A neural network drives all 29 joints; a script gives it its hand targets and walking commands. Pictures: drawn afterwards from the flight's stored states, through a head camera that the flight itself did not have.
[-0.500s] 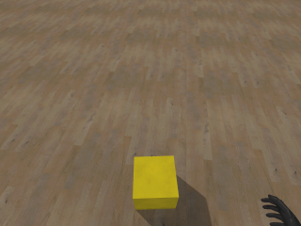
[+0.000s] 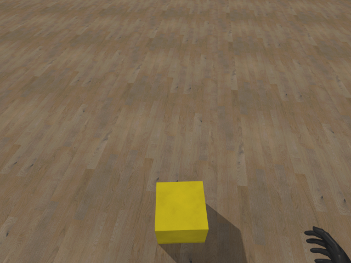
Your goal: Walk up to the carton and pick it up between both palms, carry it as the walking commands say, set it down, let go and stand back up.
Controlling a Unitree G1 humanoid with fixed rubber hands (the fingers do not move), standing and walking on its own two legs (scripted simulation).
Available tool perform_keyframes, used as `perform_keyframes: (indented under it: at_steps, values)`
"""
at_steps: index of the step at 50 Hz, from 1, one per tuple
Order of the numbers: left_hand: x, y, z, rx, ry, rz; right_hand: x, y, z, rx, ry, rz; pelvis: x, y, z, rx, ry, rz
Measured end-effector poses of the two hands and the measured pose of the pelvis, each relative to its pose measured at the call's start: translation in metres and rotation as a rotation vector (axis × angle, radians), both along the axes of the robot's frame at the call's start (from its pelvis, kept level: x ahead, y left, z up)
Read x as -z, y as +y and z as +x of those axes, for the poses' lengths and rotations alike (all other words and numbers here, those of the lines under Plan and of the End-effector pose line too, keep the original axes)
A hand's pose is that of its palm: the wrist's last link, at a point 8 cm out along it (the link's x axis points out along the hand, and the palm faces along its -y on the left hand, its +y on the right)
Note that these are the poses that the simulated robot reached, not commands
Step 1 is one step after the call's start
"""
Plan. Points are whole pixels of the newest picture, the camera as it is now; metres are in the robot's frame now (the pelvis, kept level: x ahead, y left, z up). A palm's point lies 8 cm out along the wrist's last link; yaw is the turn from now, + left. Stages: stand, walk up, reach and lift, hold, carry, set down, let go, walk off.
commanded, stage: walk up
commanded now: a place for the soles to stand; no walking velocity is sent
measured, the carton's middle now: (180, 212) +0.51 -0.01 -0.64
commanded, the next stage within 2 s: none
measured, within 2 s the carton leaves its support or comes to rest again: neither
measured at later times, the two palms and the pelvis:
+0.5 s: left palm out of the picture +0.10 +0.33 -0.08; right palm out of the picture +0.15 -0.32 -0.05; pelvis +0.00 +0.00 +0.00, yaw +0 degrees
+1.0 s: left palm out of the picture +0.10 +0.33 -0.08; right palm out of the picture +0.15 -0.32 -0.05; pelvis +0.00 +0.00 +0.00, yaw +0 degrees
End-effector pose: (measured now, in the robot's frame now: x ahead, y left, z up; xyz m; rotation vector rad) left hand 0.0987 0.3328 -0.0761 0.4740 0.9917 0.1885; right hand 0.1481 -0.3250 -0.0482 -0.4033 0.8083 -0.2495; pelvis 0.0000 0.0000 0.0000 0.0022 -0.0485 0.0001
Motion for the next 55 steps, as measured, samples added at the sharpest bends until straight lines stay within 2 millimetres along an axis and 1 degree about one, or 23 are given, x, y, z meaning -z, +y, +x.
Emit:
perform_keyframes:
  at_steps: [55]
  values:
    - [0.0009,0.0007,0.0027,0.001,0.007,-0.001,0.0005,0.0007,0.002,0.001,0.007,-0.001,-0.0002,0.0009,0.0029,0.001,0.004,-0.001]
